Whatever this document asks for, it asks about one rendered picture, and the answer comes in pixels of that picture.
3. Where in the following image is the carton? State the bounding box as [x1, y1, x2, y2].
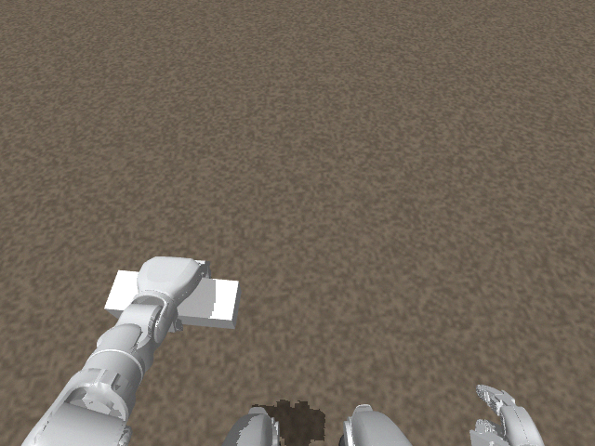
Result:
[104, 270, 242, 329]

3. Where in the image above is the left robot hand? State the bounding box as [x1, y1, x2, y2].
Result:
[137, 256, 211, 333]

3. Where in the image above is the right robot hand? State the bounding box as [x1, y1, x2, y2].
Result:
[469, 385, 545, 446]

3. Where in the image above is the left robot arm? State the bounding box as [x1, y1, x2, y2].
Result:
[21, 291, 177, 446]

